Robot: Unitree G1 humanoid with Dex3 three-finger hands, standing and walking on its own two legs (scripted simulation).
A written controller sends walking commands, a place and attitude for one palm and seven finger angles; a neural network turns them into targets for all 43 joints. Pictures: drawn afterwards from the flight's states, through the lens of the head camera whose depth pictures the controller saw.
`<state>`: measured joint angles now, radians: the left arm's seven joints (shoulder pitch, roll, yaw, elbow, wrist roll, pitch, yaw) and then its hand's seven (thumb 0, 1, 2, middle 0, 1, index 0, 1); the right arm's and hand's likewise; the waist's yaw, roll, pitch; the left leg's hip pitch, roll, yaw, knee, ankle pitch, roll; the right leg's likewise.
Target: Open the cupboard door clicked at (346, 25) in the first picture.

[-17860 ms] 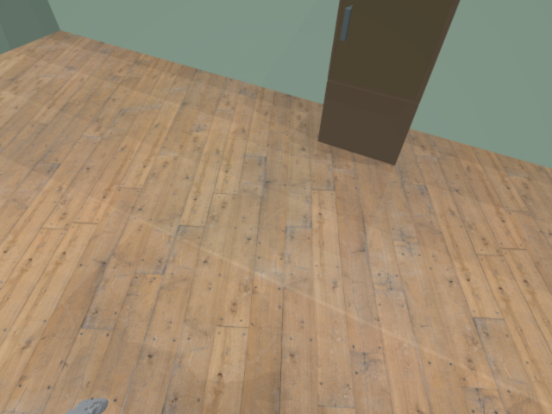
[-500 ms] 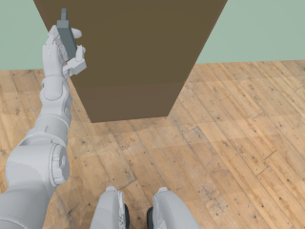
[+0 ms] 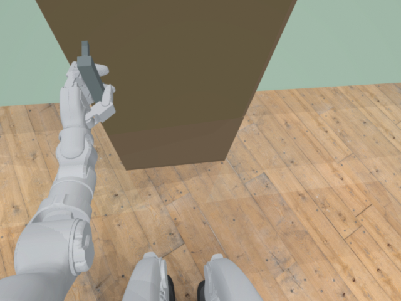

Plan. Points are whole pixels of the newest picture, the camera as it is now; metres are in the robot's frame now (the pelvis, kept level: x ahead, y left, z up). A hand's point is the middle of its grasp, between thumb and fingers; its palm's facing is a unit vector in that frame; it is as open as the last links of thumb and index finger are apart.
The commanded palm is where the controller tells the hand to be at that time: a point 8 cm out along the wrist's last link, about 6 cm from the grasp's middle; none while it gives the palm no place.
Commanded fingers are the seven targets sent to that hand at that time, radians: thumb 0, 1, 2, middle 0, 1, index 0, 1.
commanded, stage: pull the door open along its arc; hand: left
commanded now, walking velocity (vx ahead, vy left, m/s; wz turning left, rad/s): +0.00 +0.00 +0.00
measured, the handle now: (95, 77) +0.55 +0.18 +0.05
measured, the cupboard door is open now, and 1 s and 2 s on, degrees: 4 39 39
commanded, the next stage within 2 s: open thumb and fingers to let go in 0.82 s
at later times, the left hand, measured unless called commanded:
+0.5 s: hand (146, 160) +0.37 +0.08 +0.04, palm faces +0.43 -0.90 +0.02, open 6.2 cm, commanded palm +0.29 +0.11 +0.03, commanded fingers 0.00 0.90 0.90 -0.40 -1.35 -0.40 -1.35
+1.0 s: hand (181, 192) +0.31 +0.02 +0.04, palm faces +0.41 -0.91 -0.05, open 6.1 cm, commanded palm +0.25 +0.06 +0.03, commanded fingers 0.00 0.55 0.75 -0.38 -1.31 -0.38 -1.31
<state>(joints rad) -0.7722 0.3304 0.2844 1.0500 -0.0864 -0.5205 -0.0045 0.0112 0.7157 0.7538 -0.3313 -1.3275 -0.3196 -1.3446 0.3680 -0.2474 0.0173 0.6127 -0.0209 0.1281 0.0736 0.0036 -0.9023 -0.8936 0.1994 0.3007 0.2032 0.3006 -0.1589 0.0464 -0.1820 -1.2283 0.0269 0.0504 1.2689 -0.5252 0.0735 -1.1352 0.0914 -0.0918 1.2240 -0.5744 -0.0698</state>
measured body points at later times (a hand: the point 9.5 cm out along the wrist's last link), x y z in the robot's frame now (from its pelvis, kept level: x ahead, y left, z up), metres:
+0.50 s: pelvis +0.00 -0.02 +0.01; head +0.09 -0.01 +0.45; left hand +0.34 +0.12 +0.04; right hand +0.18 -0.23 -0.11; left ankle +0.03 +0.08 -0.62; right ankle -0.01 -0.08 -0.62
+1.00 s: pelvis +0.00 -0.07 +0.01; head +0.07 -0.08 +0.46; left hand +0.28 +0.07 +0.04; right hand +0.20 -0.26 -0.10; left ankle +0.03 +0.08 -0.62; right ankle -0.01 -0.08 -0.62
